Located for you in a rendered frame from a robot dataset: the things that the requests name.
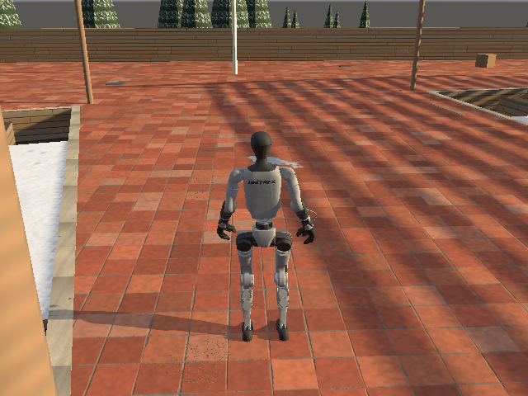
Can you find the right robot upper arm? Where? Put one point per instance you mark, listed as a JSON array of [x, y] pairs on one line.
[[288, 174]]

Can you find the right robot hand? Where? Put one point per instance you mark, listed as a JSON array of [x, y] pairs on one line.
[[304, 232]]

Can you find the robot head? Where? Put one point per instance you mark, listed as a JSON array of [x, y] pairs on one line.
[[261, 144]]

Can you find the left robot hand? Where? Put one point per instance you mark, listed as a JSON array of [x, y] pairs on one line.
[[220, 231]]

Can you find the robot right forearm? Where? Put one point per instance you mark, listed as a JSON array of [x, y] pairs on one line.
[[304, 217]]

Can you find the left robot upper arm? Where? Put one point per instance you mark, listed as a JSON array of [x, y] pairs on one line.
[[232, 189]]

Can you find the robot right shin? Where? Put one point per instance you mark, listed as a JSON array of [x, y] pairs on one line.
[[282, 297]]

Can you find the robot left forearm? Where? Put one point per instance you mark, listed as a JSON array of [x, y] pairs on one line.
[[224, 217]]

